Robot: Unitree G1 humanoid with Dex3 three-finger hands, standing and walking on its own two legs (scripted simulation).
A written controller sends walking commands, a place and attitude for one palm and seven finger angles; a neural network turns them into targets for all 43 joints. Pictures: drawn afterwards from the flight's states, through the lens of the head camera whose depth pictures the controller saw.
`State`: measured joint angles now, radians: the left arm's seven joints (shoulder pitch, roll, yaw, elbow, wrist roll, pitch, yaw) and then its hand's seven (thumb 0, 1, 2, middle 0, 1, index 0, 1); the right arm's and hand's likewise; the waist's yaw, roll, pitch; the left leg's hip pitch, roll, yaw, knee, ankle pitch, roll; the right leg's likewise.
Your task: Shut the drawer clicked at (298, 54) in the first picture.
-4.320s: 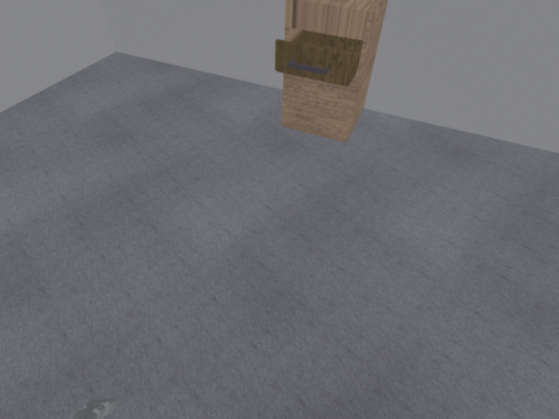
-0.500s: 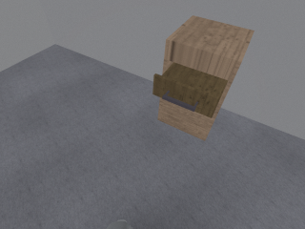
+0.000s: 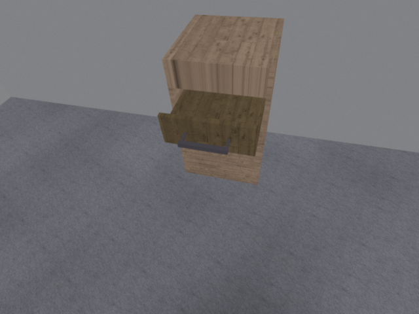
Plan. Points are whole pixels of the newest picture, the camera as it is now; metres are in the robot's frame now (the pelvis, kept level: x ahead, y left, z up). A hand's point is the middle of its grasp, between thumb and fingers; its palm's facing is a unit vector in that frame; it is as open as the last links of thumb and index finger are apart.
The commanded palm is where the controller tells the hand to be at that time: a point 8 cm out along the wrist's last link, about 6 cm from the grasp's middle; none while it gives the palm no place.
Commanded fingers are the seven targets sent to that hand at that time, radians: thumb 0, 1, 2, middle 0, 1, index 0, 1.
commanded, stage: turn to face it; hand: left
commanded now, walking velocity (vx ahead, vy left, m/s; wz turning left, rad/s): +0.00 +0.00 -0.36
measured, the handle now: (204, 142) +0.73 +0.09 -0.23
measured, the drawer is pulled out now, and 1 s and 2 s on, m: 0.18 0.18 0.18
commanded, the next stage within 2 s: take the last steps up to it in 0.32 s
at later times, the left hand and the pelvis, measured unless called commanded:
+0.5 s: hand out of the picture +0.09 +0.17 -0.15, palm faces -0.07 -0.98 -0.19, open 7.4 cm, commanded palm none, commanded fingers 0.00 0.90 0.90 -0.20 -0.30 -0.20 -0.30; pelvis +0.01 -0.01 +0.02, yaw -9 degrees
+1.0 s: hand (180, 288) +0.20 +0.10 -0.15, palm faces -0.19 -0.96 -0.19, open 7.4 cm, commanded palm none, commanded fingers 0.00 0.90 0.90 -0.20 -0.30 -0.20 -0.30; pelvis +0.08 -0.06 +0.00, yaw -11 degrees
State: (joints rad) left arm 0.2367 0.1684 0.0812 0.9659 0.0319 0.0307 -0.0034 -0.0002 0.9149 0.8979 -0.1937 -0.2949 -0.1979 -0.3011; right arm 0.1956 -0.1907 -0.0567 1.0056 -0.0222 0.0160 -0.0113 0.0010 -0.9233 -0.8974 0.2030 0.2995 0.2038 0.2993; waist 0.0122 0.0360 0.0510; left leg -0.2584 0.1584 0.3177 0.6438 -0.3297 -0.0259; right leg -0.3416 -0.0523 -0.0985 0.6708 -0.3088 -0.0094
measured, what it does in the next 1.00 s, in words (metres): walks ahead: left foot, then right foot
